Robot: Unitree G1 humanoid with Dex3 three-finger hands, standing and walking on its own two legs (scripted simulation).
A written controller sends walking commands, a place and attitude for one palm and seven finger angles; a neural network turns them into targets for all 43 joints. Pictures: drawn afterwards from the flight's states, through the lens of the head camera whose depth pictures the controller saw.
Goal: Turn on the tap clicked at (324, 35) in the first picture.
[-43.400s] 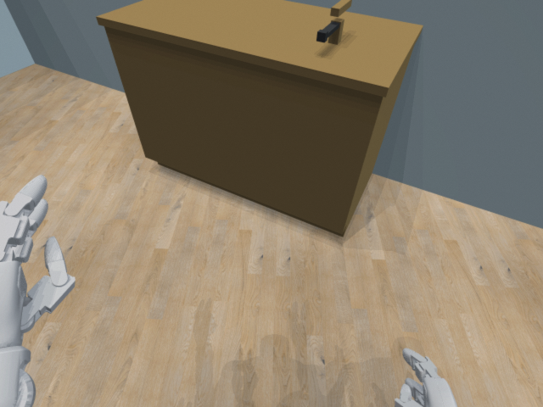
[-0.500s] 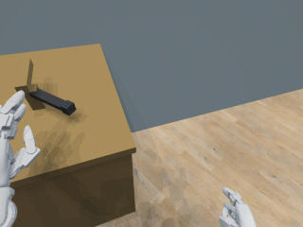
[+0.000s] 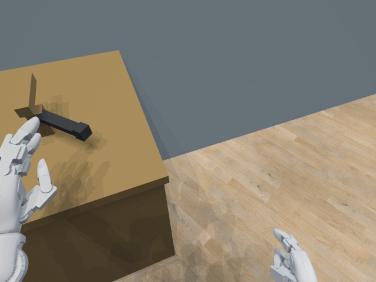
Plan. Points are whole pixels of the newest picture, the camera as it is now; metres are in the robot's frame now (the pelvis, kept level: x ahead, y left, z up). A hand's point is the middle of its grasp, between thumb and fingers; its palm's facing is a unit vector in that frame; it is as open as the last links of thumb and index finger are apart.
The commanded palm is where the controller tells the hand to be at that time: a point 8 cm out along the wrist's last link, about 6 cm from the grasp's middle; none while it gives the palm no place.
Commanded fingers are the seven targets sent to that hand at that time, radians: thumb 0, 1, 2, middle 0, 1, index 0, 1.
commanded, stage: come to a stop and stand still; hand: left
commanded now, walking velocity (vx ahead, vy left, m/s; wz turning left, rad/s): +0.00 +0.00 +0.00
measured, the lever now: (82, 131) +0.40 +0.28 +0.10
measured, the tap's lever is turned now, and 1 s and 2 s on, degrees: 44 44 44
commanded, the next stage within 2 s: look again from close up in 0.58 s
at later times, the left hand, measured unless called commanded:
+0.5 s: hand (44, 185) +0.23 +0.26 +0.14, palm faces +0.38 -0.85 -0.36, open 7.4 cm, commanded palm +0.17 +0.29 +0.17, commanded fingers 0.00 0.90 0.90 -0.20 -0.30 -0.20 -0.30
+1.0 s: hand (42, 191) +0.22 +0.25 +0.15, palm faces +0.43 -0.84 -0.33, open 7.4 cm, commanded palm +0.16 +0.28 +0.17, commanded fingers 0.00 0.90 0.90 -0.20 -0.30 -0.20 -0.30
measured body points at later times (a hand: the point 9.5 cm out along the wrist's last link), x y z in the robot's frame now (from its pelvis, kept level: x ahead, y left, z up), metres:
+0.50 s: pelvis +0.02 +0.01 +0.00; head +0.03 +0.03 +0.45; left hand +0.21 +0.31 +0.16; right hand +0.21 -0.20 -0.06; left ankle +0.01 +0.08 -0.74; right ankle +0.03 -0.13 -0.74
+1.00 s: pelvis +0.01 +0.00 +0.00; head +0.02 +0.01 +0.45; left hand +0.19 +0.30 +0.17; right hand +0.19 -0.22 -0.07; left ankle +0.01 +0.08 -0.74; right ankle +0.03 -0.13 -0.74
